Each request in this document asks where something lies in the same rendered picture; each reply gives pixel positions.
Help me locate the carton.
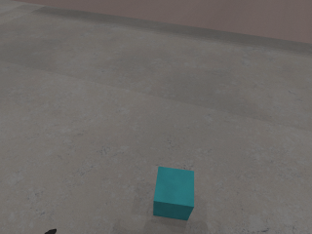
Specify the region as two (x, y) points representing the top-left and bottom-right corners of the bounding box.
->
(153, 166), (194, 220)

